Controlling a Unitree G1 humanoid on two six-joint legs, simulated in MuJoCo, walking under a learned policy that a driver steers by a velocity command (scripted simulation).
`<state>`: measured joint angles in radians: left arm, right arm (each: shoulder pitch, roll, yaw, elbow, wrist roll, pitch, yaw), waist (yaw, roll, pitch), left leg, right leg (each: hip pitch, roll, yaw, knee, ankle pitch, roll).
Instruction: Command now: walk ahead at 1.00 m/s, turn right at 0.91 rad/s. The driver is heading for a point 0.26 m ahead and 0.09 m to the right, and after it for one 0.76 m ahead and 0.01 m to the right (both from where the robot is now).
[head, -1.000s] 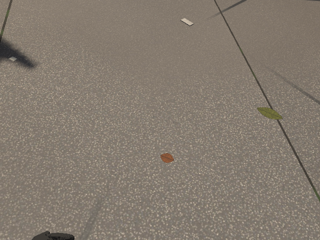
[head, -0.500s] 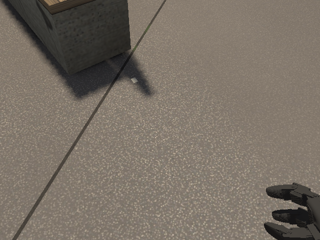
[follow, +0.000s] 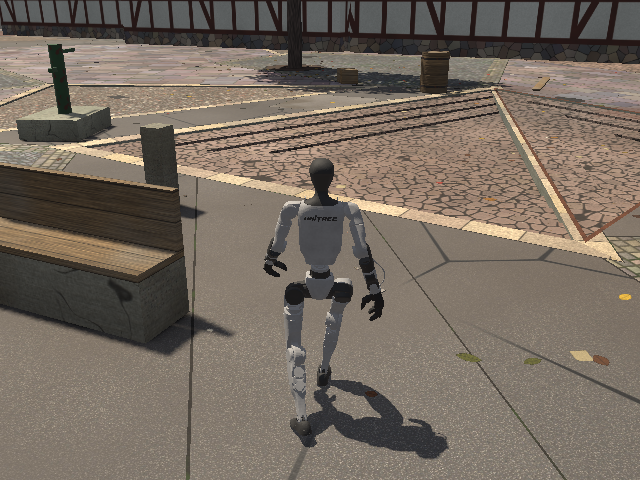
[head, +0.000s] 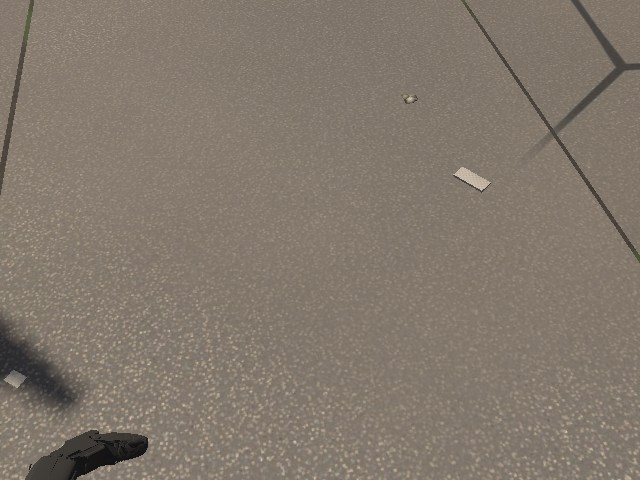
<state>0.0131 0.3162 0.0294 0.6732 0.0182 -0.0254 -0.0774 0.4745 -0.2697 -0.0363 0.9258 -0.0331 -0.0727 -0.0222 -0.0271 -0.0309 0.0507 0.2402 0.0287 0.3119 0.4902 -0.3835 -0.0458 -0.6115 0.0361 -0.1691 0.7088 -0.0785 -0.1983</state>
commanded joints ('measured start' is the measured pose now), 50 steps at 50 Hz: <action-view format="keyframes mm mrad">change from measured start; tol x32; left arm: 1 515 212 99 139 -26 26 52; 50 247 -48 -38 123 -15 -61 95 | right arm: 1 -238 -148 -35 -152 -13 1 15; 17 -577 -49 47 -377 12 1 51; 23 109 -225 -46 -156 25 13 18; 50 -33 -63 -18 -44 4 71 9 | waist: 1 270 -137 -132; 22 -114 -90 -176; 24 -94 339 -316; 34 67 57 7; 46 58 -42 -517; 50 6 2 -168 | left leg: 1 -658 -8 -93 959 192 59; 4 -1142 -2 -411 1100 6 36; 16 -733 48 -220 111 624 77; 22 -410 -106 -208 30 295 199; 24 193 221 -840 69 13 437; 26 45 244 -1077 -224 -112 440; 35 -541 -36 -420 -241 1118 214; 43 -300 -10 -464 173 946 87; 45 -612 -188 -397 816 -305 32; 50 -598 -75 -446 628 -67 31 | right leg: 1 792 -1 235 -82 -146 -83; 3 1040 -292 1014 -418 -342 -306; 11 271 -44 537 -544 44 -137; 21 797 -179 282 -249 1190 87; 23 561 -118 193 324 935 95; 24 43 63 181 825 -95 184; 25 -118 96 260 864 -321 162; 42 403 40 151 -229 259 124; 45 951 -511 614 -93 1387 -154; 50 469 -280 425 -347 801 -46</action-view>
